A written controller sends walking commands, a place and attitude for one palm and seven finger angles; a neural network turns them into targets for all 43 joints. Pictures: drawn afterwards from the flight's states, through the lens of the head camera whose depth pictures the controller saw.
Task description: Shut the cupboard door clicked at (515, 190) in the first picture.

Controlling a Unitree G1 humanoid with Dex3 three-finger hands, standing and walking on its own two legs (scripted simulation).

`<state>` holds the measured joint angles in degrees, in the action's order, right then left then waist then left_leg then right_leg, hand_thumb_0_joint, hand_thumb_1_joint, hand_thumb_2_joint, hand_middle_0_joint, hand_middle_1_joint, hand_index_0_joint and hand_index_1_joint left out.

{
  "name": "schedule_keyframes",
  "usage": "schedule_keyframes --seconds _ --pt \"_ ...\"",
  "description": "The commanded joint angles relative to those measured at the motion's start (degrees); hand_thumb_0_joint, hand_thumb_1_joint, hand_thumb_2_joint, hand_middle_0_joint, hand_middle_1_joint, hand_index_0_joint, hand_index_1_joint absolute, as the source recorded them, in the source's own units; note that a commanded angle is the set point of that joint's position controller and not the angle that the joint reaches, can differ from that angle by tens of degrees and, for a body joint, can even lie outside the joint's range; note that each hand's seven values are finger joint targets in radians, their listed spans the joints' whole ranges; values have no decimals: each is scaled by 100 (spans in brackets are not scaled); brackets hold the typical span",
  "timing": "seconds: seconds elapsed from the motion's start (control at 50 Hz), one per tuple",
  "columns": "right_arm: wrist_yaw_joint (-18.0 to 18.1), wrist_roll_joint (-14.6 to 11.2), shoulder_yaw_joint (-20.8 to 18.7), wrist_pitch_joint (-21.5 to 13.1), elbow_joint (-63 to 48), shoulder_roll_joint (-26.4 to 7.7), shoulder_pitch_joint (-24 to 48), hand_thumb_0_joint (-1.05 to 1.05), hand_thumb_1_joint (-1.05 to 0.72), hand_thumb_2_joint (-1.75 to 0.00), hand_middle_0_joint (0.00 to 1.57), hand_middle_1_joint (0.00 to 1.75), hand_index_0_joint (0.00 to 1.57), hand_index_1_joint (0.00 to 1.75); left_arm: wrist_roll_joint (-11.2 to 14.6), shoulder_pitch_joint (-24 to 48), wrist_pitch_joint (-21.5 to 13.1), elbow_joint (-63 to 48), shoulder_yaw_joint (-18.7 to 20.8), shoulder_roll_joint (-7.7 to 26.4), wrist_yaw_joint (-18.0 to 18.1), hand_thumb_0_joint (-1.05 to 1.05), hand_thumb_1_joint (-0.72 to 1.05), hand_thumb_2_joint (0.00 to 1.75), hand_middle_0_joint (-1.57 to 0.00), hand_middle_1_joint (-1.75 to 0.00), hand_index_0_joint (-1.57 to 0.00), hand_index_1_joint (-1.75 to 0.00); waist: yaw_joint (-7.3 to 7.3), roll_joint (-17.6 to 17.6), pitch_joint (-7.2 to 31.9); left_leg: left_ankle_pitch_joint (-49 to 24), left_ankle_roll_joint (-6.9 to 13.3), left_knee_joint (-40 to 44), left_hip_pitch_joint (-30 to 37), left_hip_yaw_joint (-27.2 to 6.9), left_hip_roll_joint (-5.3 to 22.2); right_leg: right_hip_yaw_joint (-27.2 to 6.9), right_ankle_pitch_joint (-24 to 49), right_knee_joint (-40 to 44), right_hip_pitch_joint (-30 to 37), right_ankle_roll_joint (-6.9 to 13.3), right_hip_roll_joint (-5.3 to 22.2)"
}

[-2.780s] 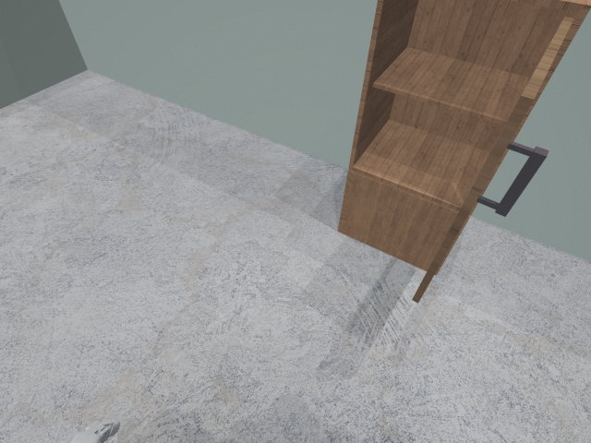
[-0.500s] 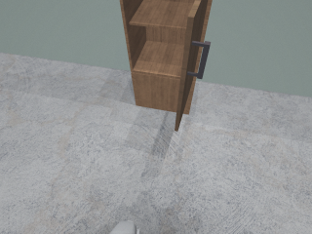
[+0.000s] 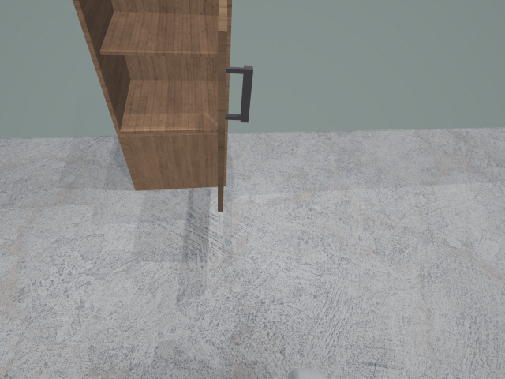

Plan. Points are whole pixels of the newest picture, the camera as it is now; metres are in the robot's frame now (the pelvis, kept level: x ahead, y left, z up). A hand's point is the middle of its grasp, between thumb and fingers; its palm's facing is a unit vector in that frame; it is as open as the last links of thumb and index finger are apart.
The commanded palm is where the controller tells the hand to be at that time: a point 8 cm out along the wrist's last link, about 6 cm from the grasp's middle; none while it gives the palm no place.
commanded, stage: walk around to get in front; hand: left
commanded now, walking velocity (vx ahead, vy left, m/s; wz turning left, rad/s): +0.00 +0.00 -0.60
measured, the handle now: (238, 95) +0.71 +0.09 +0.04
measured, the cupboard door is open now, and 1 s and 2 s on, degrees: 85 85 85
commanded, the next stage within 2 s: none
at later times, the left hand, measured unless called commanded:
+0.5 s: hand out of the picture +0.13 +0.11 -0.16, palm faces -0.27 -0.93 -0.24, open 7.4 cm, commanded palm none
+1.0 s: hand (160, 363) +0.17 +0.17 -0.18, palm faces -0.51 -0.85 -0.17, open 7.4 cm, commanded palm none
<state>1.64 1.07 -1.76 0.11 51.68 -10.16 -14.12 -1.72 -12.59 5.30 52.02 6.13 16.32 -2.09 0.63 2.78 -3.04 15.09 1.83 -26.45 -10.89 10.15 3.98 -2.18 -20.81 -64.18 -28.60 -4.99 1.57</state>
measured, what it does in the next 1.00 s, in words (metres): steps on the spot, turning right: right foot, then left foot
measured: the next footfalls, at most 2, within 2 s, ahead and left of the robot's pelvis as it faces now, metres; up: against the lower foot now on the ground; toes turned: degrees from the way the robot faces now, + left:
right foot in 0.20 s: +0.01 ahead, -0.15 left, +0.00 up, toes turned -13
left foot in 0.70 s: +0.08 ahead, +0.06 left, +0.00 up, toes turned -21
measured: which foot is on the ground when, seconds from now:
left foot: down 0.00-0.20, up 0.22-0.68, down 0.70-1.00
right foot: up 0.00-0.18, down 0.20-0.70, up 0.72-1.00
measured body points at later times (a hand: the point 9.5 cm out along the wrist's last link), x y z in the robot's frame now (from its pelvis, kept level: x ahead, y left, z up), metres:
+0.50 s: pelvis -0.01 -0.05 +0.00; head +0.02 -0.07 +0.44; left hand +0.15 +0.16 -0.14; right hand -0.03 -0.32 -0.15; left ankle +0.04 +0.10 -0.68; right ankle -0.03 -0.14 -0.74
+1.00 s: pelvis +0.01 +0.02 +0.00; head +0.07 +0.04 +0.45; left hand +0.20 +0.22 -0.17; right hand -0.07 -0.22 -0.11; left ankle +0.04 +0.08 -0.74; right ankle -0.13 -0.10 -0.63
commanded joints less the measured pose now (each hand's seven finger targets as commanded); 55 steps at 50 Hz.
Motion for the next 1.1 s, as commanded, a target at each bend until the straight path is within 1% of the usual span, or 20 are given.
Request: schedule_keyframes --seconds 0.0,0.1,0.14,0.16,0.18,0.2,0.22,0.24,0.3,0.44,0.56,0.64,0.66,0.68,0.7,0.74,0.8,0.96,1.04,1.08 --pt "59 20 -361 -106 -194 -1218 -327 0 -90 -90 20 30 20 30 43 562 -151 -595 -62 128 -6 0 90 90 -20 -30 -20 -30 -298 -1333 208 -1848 731 799 805 -959 1616 392 -349 953 -392 25 173" --pt "-13 40 -459 -72 -61 -1376 -346 0 -90 -90 20 30 20 30 59 510 -259 -578 -101 63 11 0 90 90 -20 -30 -20 -30 -287 -1443 535 -2268 532 194 566 -535 1708 722 -314 2411 716 278 -30" --pt "-42 8 -460 -45 -63 -1364 -250 0 -90 -90 20 30 20 30 58 26 -345 -446 -50 197 45 0 90 90 -20 -30 -20 -30 16 -1124 773 -1812 75 -677 95 -40 1574 744 777 3696 1808 416 -35" --pt "-93 -51 -405 -8 -113 -1117 -373 0 -90 -90 20 30 20 30 19 -373 -442 -325 16 697 110 0 90 90 -20 -30 -20 -30 187 46 1056 -684 -333 -1850 -884 289 1246 -245 1564 4362 2937 701 770" --pt "-116 -16 -242 6 -412 -630 -102 0 -90 -90 20 30 20 30 11 -644 -490 -230 146 1346 216 0 90 90 -20 -30 -20 -30 326 1768 905 2024 -655 -3268 -2506 186 335 -2290 3696 4498 3275 1256 2119" --pt "-38 -11 -267 89 -499 -835 99 0 -90 -90 20 30 20 30 111 -797 -436 -226 154 1329 282 0 90 90 -20 -30 -20 -30 430 1336 1014 2056 -591 -3853 -2500 -678 364 -2081 4122 4393 2948 1606 2296" --pt "-25 -24 -276 122 -449 -797 184 0 -90 -90 20 30 20 30 102 -534 -418 -267 136 1077 319 0 90 90 -20 -30 -20 -30 298 1016 789 1618 -558 -3956 -2631 -909 459 -1600 3430 4458 2797 1589 1894" --pt "-32 -17 -281 125 -386 -802 266 0 -90 -90 20 30 20 30 90 -220 -420 -333 126 966 331 0 90 90 -20 -30 -20 -30 208 1205 612 1377 -591 -4003 -2697 -908 460 -1637 3049 4485 2626 1530 1626" --pt "-64 6 -316 144 -141 -844 34 0 -90 -90 20 30 20 30 99 304 -451 -456 -4 635 295 0 90 90 -20 -30 -20 -30 -101 520 424 567 -704 -3809 -2209 -879 398 -971 2919 4442 2071 1369 1101" --pt "-43 5 -310 158 -251 -793 336 0 -90 -90 20 30 20 30 60 22 -450 -410 13 729 255 0 90 90 -20 -30 -20 -30 18 500 278 512 -751 -3158 -2014 -895 160 -1529 2166 4575 1776 1497 993" --pt "6 -73 -292 77 -439 -747 628 0 -90 -90 20 30 20 30 31 -87 -403 -411 74 811 273 0 90 90 -20 -30 -20 -30 129 612 508 918 -621 -1982 -1428 -930 -142 -2165 2919 4266 1900 1617 961" --pt "87 -121 -283 -14 -291 -778 -64 0 -90 -90 20 30 20 30 81 268 -347 -471 78 742 282 0 90 90 -20 -30 -20 -30 -251 512 800 -3 -482 61 117 -916 -195 -2156 2954 3598 1273 1161 598" --pt "117 -87 -319 -78 -243 -1085 -309 0 -90 -90 20 30 20 30 127 254 -330 -545 32 471 263 0 90 90 -20 -30 -20 -30 -364 -335 993 -301 -246 814 993 -1595 548 -1620 1933 2927 567 818 -25" --pt "99 -38 -417 -80 -321 -1625 -208 0 -90 -90 20 30 20 30 155 83 -322 -626 -29 177 188 0 90 90 -20 -30 -20 -30 -241 -1975 856 -1319 250 1111 1435 -3002 2064 -571 -926 1635 -653 389 -758" --pt "80 -34 -404 -21 -427 -1680 -165 0 -90 -90 20 30 20 30 62 142 -319 -590 3 347 200 0 90 90 -20 -30 -20 -30 -299 -1689 681 -1542 629 994 745 -3052 2484 -344 -1336 533 -487 281 -439" --pt "117 8 -266 -57 -558 -1148 550 0 -90 -90 20 30 20 30 -33 -39 -222 -360 132 473 136 0 90 90 -20 -30 -20 -30 26 -1275 172 -837 447 1238 -166 -2187 1815 -364 -652 -406 -386 150 -280" --pt "122 -4 -219 -107 -592 -995 614 0 -90 -90 20 30 20 30 -23 -251 -207 -224 106 301 28 0 90 90 -20 -30 -20 -30 113 -1078 283 -1708 263 936 239 -1098 1235 -77 11 -849 -550 62 -149" --pt "124 -22 -297 -124 -223 -971 -344 0 -90 -90 20 30 20 30 24 154 -134 -290 24 79 47 0 90 90 -20 -30 -20 -30 -198 -1161 370 -2487 425 766 1091 -777 1501 150 21 -260 -697 -73 81" --pt "84 7 -363 -98 -107 -1020 -393 0 -90 -90 20 30 20 30 33 431 -112 -377 -11 10 41 0 90 90 -20 -30 -20 -30 -265 -1161 298 -2082 634 808 1004 -614 1775 330 -222 395 -505 -21 244" --pt "45 41 -388 -105 -28 -1084 -470 0 -90 -90 20 30 20 30 29 601 -130 -450 -39 -45 3 0 90 90 -20 -30 -20 -30 -336 -1214 294 -1032 626 979 880 -540 1911 457 -291 909 -305 52 333"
